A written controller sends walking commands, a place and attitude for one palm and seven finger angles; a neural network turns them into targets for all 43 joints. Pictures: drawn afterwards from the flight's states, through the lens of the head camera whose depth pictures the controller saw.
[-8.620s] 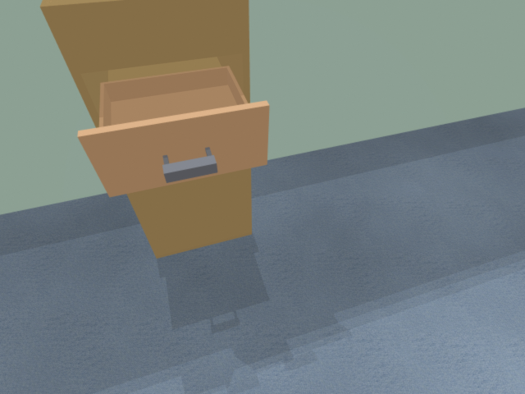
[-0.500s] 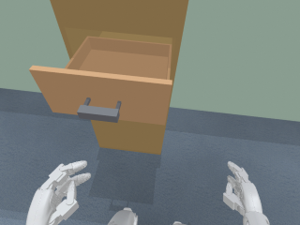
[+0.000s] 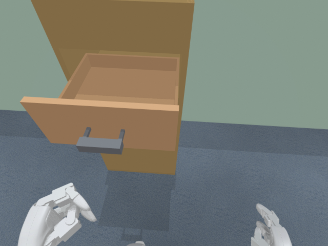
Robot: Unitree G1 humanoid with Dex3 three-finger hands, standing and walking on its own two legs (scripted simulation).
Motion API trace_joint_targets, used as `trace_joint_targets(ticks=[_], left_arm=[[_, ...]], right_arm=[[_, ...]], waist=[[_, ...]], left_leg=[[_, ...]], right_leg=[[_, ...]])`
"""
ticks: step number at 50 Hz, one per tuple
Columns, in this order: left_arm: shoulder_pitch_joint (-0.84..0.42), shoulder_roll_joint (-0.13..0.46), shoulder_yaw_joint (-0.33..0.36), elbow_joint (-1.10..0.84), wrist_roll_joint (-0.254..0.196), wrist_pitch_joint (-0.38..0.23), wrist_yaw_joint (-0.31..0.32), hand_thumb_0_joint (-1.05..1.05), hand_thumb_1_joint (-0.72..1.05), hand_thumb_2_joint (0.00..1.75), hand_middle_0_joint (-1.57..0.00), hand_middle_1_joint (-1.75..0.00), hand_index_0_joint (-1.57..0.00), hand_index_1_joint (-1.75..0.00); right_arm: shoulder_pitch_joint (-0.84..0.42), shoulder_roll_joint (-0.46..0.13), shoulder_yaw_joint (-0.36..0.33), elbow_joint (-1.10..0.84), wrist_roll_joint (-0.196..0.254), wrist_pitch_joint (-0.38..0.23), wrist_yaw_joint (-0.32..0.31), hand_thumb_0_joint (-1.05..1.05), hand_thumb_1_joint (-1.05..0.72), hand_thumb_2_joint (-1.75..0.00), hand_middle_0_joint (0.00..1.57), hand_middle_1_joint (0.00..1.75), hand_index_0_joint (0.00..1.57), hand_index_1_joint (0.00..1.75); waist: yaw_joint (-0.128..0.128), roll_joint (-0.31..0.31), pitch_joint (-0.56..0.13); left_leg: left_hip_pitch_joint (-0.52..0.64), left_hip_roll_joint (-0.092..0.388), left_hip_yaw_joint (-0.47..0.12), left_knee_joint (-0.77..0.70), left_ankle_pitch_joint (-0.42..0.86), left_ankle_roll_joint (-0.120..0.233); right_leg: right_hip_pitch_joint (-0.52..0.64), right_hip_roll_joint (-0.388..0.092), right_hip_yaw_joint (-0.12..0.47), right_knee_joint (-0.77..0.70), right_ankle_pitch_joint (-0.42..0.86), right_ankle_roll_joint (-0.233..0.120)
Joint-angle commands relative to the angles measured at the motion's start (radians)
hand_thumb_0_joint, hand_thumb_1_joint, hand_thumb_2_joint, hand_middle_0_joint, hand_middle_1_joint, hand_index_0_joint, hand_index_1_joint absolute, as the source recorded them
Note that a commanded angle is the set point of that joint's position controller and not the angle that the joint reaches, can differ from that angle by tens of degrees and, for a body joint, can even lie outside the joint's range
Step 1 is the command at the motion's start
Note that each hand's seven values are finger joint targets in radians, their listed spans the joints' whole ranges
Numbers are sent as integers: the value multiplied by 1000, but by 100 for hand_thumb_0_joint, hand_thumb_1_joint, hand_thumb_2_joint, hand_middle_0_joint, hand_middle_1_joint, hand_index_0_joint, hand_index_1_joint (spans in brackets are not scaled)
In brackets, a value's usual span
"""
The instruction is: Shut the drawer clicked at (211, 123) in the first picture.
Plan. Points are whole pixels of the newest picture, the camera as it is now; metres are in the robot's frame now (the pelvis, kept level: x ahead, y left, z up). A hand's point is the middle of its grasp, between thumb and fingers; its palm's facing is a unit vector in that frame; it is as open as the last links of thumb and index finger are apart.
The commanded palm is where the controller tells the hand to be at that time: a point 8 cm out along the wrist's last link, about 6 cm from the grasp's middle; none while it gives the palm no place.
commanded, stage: raise the hand and make a fist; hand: left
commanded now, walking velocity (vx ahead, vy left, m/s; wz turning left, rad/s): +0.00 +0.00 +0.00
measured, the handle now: (102, 138) +0.37 +0.19 +0.04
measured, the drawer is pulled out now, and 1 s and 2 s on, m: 0.24 0.24 0.24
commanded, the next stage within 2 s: bring the fist close to the handle in 0.92 s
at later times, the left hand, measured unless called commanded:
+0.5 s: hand (74, 209) +0.17 +0.16 +0.13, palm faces -0.01 -1.00 -0.04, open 3.3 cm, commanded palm +0.14 +0.21 +0.14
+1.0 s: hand (85, 200) +0.18 +0.15 +0.13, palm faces +0.00 -1.00 -0.06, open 3.3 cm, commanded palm +0.15 +0.21 +0.14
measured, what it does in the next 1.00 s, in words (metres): stands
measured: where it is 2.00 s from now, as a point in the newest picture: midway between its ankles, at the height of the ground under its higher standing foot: outside the picture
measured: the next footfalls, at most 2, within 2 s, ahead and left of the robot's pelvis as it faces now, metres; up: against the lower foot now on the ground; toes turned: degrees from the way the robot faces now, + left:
none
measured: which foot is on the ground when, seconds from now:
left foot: down 0.00-1.00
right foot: down 0.00-1.00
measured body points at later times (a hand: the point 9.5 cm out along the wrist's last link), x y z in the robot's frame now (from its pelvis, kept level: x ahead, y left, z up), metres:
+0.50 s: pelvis +0.00 +0.02 +0.01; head -0.02 +0.01 +0.46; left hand +0.16 +0.22 +0.14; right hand +0.19 -0.18 -0.04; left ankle +0.03 +0.10 -0.69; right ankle -0.02 -0.08 -0.69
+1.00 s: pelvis +0.01 +0.00 +0.02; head -0.01 -0.02 +0.47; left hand +0.18 +0.20 +0.14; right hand +0.19 -0.23 -0.04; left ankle +0.03 +0.10 -0.69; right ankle -0.02 -0.08 -0.69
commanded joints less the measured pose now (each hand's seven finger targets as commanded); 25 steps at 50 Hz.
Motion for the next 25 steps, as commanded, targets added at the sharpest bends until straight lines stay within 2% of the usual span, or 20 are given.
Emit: trace_joint_targets(ticks=[1, 2, 4, 5, 6, 8, 9, 11, 14, 15, 17, 19, 20, 22, 25], left_arm=[[-13, 96, 30, -293, 1, -68, 31, 0, 90, 90, -120, -138, -120, -138], [-13, 103, 39, -299, 3, -65, 42, 0, 90, 90, -122, -140, -122, -140], [4, 103, 32, -305, 22, -48, 65, 0, 90, 90, -126, -145, -126, -145], [14, 73, 2, -309, 23, -35, 67, 0, 90, 90, -128, -147, -128, -147], [6, 80, 0, -327, 26, -20, 71, 0, 90, 90, -130, -149, -130, -149], [3, 63, -30, -340, 31, 10, 74, 0, 90, 90, -134, -153, -134, -153], [5, 83, -17, -336, 44, 29, 83, 0, 90, 90, -136, -156, -136, -156], [-20, 51, -64, -371, 47, 61, 85, 0, 90, 90, -140, -160, -140, -160], [-40, 97, -27, -382, 62, 100, 106, 0, 90, 90, -140, -160, -140, -160], [-23, 68, -48, -394, 61, 112, 108, 0, 90, 90, -140, -160, -140, -160], [-81, 81, -43, -425, 55, 124, 115, 0, 90, 90, -140, -160, -140, -160], [-82, 91, -33, -426, 61, 137, 126, 0, 90, 90, -140, -160, -140, -160], [-95, 47, -82, -443, 61, 143, 123, 0, 90, 90, -140, -160, -140, -160], [-149, 54, -95, -466, 64, 150, 129, 0, 90, 90, -140, -160, -140, -160], [-138, 53, -104, -474, 80, 177, 142, 0, 90, 90, -140, -160, -140, -160]], right_arm=[[-105, -87, -20, -194, 3, -67, 5, 0, -90, -90, 20, 30, 20, 30], [-106, -87, -19, -194, 2, -67, 5, 0, -90, -90, 20, 30, 20, 30], [-117, -89, -16, -199, 2, -58, 7, 0, -90, -90, 20, 30, 20, 30], [-109, -84, -13, -206, 4, -54, 9, 0, -90, -90, 20, 30, 20, 30], [-110, -86, -10, -213, 4, -50, 11, 0, -90, -90, 20, 30, 20, 30], [-117, -86, -3, -225, 6, -48, 13, 0, -90, -90, 20, 30, 20, 30], [-123, -89, -1, -224, 6, -41, 14, 0, -90, -90, 20, 30, 20, 30], [-117, -86, 10, -241, 7, -36, 17, 0, -90, -90, 20, 30, 20, 30], [-130, -89, 16, -239, 6, -27, 13, 0, -90, -90, 20, 30, 20, 30], [-125, -82, 22, -250, 6, -25, 14, 0, -90, -90, 20, 30, 20, 30], [-127, -84, 30, -252, 8, -27, 13, 0, -90, -90, 20, 30, 20, 30], [-128, -87, 33, -246, 8, -30, 12, 0, -90, -90, 20, 30, 20, 30], [-127, -85, 40, -253, 8, -34, 13, 0, -90, -90, 20, 30, 20, 30], [-122, -90, 43, -250, 9, -45, 12, 0, -90, -90, 20, 30, 20, 30], [-117, -91, 45, -246, 9, -56, 15, 0, -90, -90, 20, 30, 20, 30]], waist=[[-2, 4, -129], [5, 19, -128], [9, 10, -118], [5, 15, -112], [7, 33, -116], [5, 26, -95], [8, 7, -86], [3, 21, -65], [8, 1, -34], [13, 6, -31], [6, 20, -19], [10, 18, -18], [2, 29, -9], [-5, 32, -7], [6, 24, -21]], left_leg=[[193, 11, -53, -116, 250, 15], [199, 13, -55, -125, 246, 12], [215, 19, -60, -136, 247, 14], [221, 19, -58, -143, 247, 12], [230, 22, -62, -150, 252, 11], [238, 27, -70, -169, 235, 7], [235, 29, -72, -173, 230, 11], [247, 31, -80, -194, 212, 7], [244, 35, -84, -213, 174, 7], [248, 33, -83, -223, 162, 7], [257, 36, -92, -238, 129, 3], [266, 38, -96, -249, 121, 2], [278, 37, -97, -255, 111, 3], [292, 41, -108, -266, 90, 2], [308, 41, -110, -285, 92, 0]], right_leg=[[14, -31, 51, -151, 296, 50], [14, -27, 43, -150, 278, 44], [11, -23, 34, -154, 266, 42], [11, -22, 29, -155, 269, 41], [14, -22, 23, -155, 269, 38], [12, -21, 13, -162, 243, 37], [21, -20, 15, -169, 239, 37], [20, -20, 6, -175, 222, 35], [32, -19, 7, -195, 188, 33], [32, -19, 3, -198, 176, 32], [31, -19, 2, -209, 146, 30], [42, -18, 0, -215, 138, 29], [34, -20, 0, -220, 132, 30], [35, -21, 1, -225, 122, 31], [62, -25, 0, -232, 125, 30]])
